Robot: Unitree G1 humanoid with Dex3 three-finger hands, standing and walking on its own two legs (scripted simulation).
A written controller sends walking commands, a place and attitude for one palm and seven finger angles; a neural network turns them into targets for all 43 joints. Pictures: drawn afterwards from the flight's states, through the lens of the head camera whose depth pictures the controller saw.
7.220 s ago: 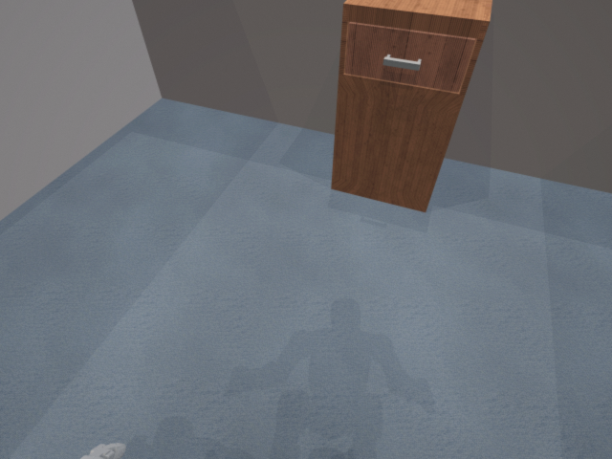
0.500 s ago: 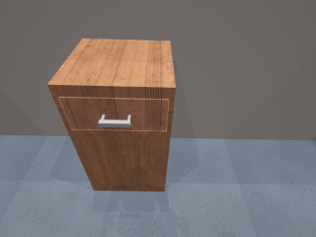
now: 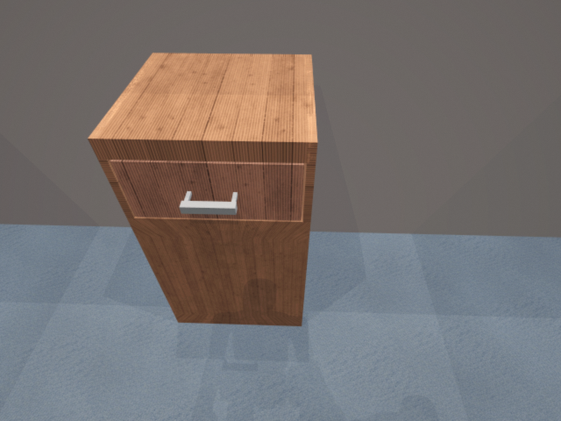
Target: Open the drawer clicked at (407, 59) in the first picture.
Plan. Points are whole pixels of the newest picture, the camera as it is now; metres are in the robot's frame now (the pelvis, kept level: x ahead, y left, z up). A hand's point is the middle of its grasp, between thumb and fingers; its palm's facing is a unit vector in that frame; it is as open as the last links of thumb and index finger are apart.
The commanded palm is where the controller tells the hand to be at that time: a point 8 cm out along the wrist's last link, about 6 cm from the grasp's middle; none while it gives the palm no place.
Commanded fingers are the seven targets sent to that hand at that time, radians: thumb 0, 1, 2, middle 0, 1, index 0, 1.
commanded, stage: shuffle to correct the standing spot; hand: left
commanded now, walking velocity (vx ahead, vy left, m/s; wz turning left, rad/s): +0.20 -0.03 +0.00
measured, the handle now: (210, 201) +0.58 +0.21 -0.07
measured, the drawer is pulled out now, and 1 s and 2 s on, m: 0.00 0.00 0.00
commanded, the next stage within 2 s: come to a stop and stand still in 0.16 s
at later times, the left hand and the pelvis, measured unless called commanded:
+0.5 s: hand out of the picture +0.14 +0.16 -0.16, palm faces +0.03 -0.97 -0.25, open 7.3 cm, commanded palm none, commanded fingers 0.00 0.90 0.90 -0.20 -0.30 -0.20 -0.30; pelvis +0.10 -0.02 +0.00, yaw +1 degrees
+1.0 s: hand out of the picture +0.09 +0.19 -0.17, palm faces -0.01 -0.98 -0.17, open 7.4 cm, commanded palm none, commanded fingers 0.00 0.90 0.90 -0.20 -0.30 -0.20 -0.30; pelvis +0.07 +0.02 +0.01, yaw -2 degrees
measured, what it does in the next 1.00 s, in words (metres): steps on the spot: right foot, then left foot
